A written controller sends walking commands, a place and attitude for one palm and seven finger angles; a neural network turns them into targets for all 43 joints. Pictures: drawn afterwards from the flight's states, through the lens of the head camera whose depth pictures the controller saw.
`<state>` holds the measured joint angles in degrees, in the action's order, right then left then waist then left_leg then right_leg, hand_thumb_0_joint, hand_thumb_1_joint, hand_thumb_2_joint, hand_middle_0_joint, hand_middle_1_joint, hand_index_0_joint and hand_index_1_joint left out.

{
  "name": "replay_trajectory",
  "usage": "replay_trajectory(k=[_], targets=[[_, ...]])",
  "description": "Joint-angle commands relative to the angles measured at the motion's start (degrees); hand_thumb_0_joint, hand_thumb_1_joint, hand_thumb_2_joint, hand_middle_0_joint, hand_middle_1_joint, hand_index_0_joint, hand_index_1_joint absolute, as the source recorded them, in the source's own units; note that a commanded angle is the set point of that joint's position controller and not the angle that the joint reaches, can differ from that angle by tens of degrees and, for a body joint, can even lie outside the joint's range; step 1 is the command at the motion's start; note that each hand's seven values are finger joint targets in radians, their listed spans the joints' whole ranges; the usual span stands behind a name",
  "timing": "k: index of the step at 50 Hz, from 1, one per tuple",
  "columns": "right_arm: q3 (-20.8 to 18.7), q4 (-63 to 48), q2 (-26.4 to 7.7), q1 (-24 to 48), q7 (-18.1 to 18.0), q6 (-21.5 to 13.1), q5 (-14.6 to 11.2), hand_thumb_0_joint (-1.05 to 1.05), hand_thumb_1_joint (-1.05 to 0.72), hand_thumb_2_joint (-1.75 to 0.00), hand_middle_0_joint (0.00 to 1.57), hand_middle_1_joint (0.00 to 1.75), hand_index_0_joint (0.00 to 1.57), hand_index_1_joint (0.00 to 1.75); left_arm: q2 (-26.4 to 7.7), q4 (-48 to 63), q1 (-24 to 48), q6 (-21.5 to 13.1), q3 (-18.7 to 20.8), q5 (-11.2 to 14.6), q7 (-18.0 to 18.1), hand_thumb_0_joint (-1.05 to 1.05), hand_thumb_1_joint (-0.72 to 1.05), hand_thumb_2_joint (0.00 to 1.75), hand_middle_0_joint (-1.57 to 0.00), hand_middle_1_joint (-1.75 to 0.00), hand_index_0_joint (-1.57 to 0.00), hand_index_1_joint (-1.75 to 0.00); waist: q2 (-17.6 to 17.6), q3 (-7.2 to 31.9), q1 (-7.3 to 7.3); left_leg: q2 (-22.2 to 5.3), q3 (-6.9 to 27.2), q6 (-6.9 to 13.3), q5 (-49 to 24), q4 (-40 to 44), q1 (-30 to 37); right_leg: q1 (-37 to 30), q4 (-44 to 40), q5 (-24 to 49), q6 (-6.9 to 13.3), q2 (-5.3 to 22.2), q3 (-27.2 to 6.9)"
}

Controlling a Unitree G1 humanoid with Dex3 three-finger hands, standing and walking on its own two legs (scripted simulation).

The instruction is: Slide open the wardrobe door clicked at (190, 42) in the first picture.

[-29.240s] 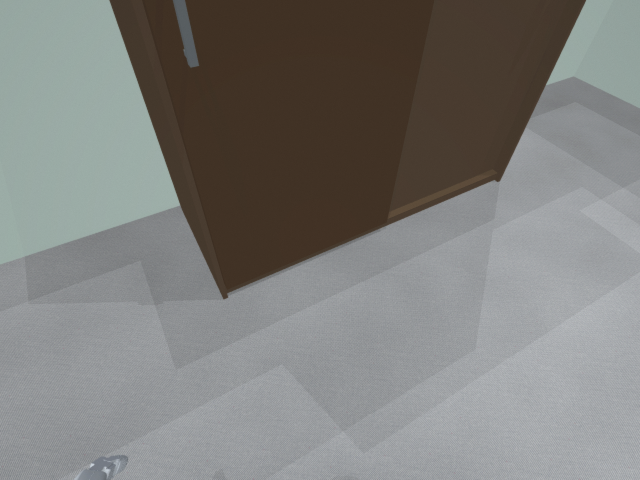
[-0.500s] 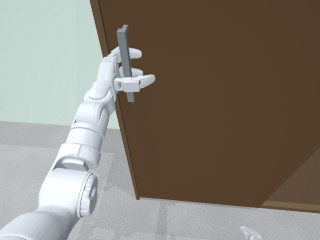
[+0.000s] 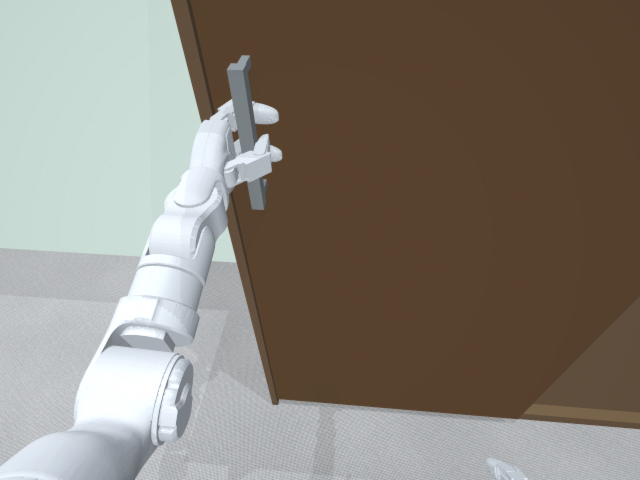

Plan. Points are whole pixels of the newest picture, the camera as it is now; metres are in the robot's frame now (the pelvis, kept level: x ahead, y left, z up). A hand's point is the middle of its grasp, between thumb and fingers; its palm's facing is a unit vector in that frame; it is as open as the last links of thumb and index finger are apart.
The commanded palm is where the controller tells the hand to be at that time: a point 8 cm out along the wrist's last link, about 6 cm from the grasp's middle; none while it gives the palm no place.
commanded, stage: grip the handle and tug to test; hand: left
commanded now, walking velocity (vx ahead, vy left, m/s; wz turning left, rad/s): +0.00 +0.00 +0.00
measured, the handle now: (252, 139) +0.48 +0.10 +0.21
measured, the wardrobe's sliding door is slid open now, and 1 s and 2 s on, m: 0.00 0.00 0.06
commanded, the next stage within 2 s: tug the door sideways, standing still in 0.48 s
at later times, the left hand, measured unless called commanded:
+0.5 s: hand (263, 162) +0.43 +0.08 +0.21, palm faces -0.08 -1.00 -0.01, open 5.5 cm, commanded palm +0.39 +0.13 +0.21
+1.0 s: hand (265, 163) +0.43 +0.08 +0.21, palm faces -0.01 -1.00 -0.05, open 5.6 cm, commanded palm +0.40 +0.09 +0.21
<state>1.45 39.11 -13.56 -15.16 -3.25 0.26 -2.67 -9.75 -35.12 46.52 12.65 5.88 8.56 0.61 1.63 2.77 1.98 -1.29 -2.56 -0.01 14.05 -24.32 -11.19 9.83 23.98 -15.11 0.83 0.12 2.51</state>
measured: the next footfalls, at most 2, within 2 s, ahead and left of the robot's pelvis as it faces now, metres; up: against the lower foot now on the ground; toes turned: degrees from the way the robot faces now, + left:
left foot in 1.92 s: +0.06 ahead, +0.04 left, +0.00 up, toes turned +9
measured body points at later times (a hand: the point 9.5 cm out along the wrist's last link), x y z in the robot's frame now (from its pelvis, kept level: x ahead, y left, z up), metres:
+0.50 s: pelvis +0.03 +0.00 +0.00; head +0.01 -0.02 +0.45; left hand +0.43 +0.14 +0.21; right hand +0.18 -0.24 -0.10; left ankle -0.02 +0.12 -0.74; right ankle -0.03 -0.11 -0.74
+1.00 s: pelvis +0.02 -0.01 +0.00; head +0.01 -0.02 +0.45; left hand +0.42 +0.13 +0.21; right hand +0.19 -0.23 -0.11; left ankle -0.02 +0.12 -0.74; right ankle -0.03 -0.11 -0.74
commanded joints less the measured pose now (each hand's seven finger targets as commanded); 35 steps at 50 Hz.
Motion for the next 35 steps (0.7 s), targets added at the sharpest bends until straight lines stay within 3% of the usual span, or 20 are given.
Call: replay_trajectory(k=[1,2,3,4,8,14,18,20,23,26,27,29,30,31,32,35], targets=[[-2.15,-8.19,-6.42,4.88,-0.24,-2.6,-0.13,0.0,-0.9,-0.9,0.2,0.3,0.2,0.3,-5.64,16.75,29.68,-4.13,0.86,0.74,-1.31,0.0,0.9,0.9,-0.45,-1.4,-0.45,-1.4,-3.55,18.39,-0.47,1.05,1.54,2.56,-21.26,-0.42,9.94,-3.46,-1.05,25.12,0.86,-1.19,-0.25],[-2.0,-8.26,-6.34,4.96,-0.24,-2.46,-0.15,0.0,-0.9,-0.9,0.2,0.3,0.2,0.3,-4.11,16.84,30.23,-3.77,-0.51,0.84,-1.48,0.0,0.9,0.9,-0.45,-1.4,-0.45,-1.4,-3.64,17.92,-0.04,1.17,1.36,2.61,-20.8,-0.32,9.77,-3.18,-1.18,25.13,0.74,-1.19,-0.21],[-2.21,-8.2,-6.58,4.78,-0.42,-2.15,0.0,0.0,-0.9,-0.9,0.2,0.3,0.2,0.3,-6.05,16.69,29.88,-3.78,1.03,0.65,-1.19,0.0,0.9,0.9,-0.45,-1.4,-0.45,-1.4,-3.51,18.15,-0.35,1.19,1.39,2.64,-21.36,-0.27,9.91,-4.31,-1.35,25.42,0.83,-1.01,-0.2],[-2.05,-8.45,-6.32,5.39,-0.29,-2.16,-0.13,0.0,-0.9,-0.9,0.2,0.3,0.2,0.3,-4.78,17.83,29.57,-3.57,-0.07,0.71,-1.38,0.0,0.9,0.9,-0.45,-1.4,-0.45,-1.4,-2.89,18.04,-0.27,1.12,1.29,2.62,-21.9,-0.29,10.0,-3.88,-1.17,26.03,0.83,-1.06,-0.21],[-2.14,-9.54,-6.15,5.96,0.09,-1.94,0.02,0.0,-0.9,-0.9,0.2,0.3,0.2,0.3,-3.15,21.16,25.1,-2.89,-0.67,1.01,-1.41,0.0,0.9,0.9,-0.45,-1.4,-0.45,-1.4,-3.34,19.97,-1.3,1.17,1.35,2.43,-25.34,-0.62,11.01,-5.97,-0.48,28.73,0.96,-1.05,0.17],[-2.1,-11.07,-6.18,7.72,0.55,-0.95,0.07,0.0,-0.9,-0.9,0.2,0.3,0.2,0.3,-5.41,27.38,19.07,-1.0,1.5,1.19,-1.92,0.0,0.9,0.9,-0.45,-1.4,-0.45,-1.4,-4.36,20.76,-2.46,1.07,0.76,2.57,-29.7,-0.74,10.96,-8.81,0.14,34.85,0.78,-0.85,0.01],[-2.11,-12.19,-5.9,8.9,0.79,0.04,0.1,0.0,-0.9,-0.9,0.2,0.3,0.2,0.3,-3.14,31.1,15.06,1.15,-0.63,1.0,-2.35,0.0,0.9,0.9,-0.45,-1.4,-0.45,-1.4,-3.4,20.04,-2.63,1.07,0.53,2.51,-31.67,-0.97,11.59,-9.2,0.29,36.11,0.75,-0.61,0.2],[-1.98,-12.43,-6.06,9.41,0.94,0.45,0.01,0.0,-0.9,-0.9,0.2,0.3,0.2,0.3,-5.69,32.86,11.9,2.4,1.86,1.08,-2.26,0.0,0.9,0.9,-0.45,-1.4,-0.45,-1.4,-4.83,20.19,-3.23,0.98,0.4,2.53,-32.18,-0.91,11.22,-9.87,0.4,37.66,0.65,-0.74,0.15],[-1.94,-13.41,-6.05,10.33,1.02,1.32,0.13,0.0,-0.9,-0.9,0.2,0.3,0.2,0.3,-5.23,36.63,9.05,4.02,1.09,0.98,-2.43,0.0,0.9,0.9,-0.45,-1.4,-0.45,-1.4,-2.76,20.91,-3.69,0.91,0.38,2.41,-35.62,-1.09,11.94,-11.09,0.86,39.89,0.75,-0.37,0.05],[-1.82,-13.56,-5.77,11.04,1.17,1.7,0.11,0.0,-0.9,-0.9,0.2,0.3,0.2,0.3,-5.6,39.87,8.14,5.41,1.41,1.2,-2.37,0.0,0.9,0.9,-0.45,-1.4,-0.45,-1.4,-3.05,20.7,-3.47,0.74,0.33,2.34,-36.28,-1.34,12.46,-10.53,0.84,40.78,0.59,-0.43,0.04],[-1.74,-13.66,-5.69,11.17,1.22,1.84,0.16,0.0,-0.9,-0.9,0.2,0.3,0.2,0.3,-3.74,40.51,8.08,5.83,-0.55,1.15,-2.54,0.0,0.9,0.9,-0.45,-1.4,-0.45,-1.4,-3.65,20.58,-3.06,0.82,0.45,2.43,-36.59,-1.39,12.65,-10.42,1.0,41.19,0.53,-0.45,0.1],[-1.73,-14.21,-5.68,11.66,1.29,1.88,0.21,0.0,-0.9,-0.9,0.2,0.3,0.2,0.3,-3.7,43.04,6.96,6.14,-0.56,1.55,-2.5,0.0,0.9,0.9,-0.45,-1.4,-0.45,-1.4,-3.74,20.93,-3.27,0.61,0.79,2.5,-37.93,-1.49,13.18,-10.39,1.0,41.22,0.53,-0.43,0.2],[-1.71,-13.17,-5.97,11.48,0.99,2.15,0.18,0.0,-0.9,-0.9,0.2,0.3,0.2,0.3,-6.72,41.1,9.46,6.62,1.91,1.45,-2.18,0.0,0.9,0.9,-0.45,-1.4,-0.45,-1.4,-3.92,20.1,-3.09,0.8,0.65,2.4,-36.44,-1.47,12.84,-10.05,0.62,40.8,0.61,-0.56,-0.05],[-1.56,-12.36,-6.07,11.37,0.59,2.47,0.15,0.0,-0.9,-0.9,0.2,0.3,0.2,0.3,-6.56,38.93,14.02,7.07,1.34,1.28,-2.09,0.0,0.9,0.9,-0.45,-1.4,-0.45,-1.4,-4.19,18.28,-2.02,1.13,0.32,2.41,-33.71,-1.23,12.25,-8.83,0.02,39.48,0.56,-0.69,-0.09],[-1.45,-11.83,-5.93,11.01,0.38,2.36,0.26,0.0,-0.9,-0.9,0.2,0.3,0.2,0.3,-4.68,37.26,17.77,7.4,-0.29,1.34,-1.89,0.0,0.9,0.9,-0.45,-1.4,-0.45,-1.4,-4.82,17.2,-1.04,1.29,0.61,2.52,-31.67,-1.2,11.94,-7.56,-0.24,38.09,0.48,-0.86,-0.01],[-1.58,-11.26,-5.66,10.9,0.14,1.95,0.27,0.0,-0.9,-0.9,0.2,0.3,0.2,0.3,-2.05,35.59,18.43,7.79,-2.1,1.18,-1.44,0.0,0.9,0.9,-0.45,-1.4,-0.45,-1.4,-3.25,17.43,-0.76,1.22,0.9,2.62,-33.49,-2.09,12.9,-6.42,0.25,37.89,0.58,-0.75,0.1]])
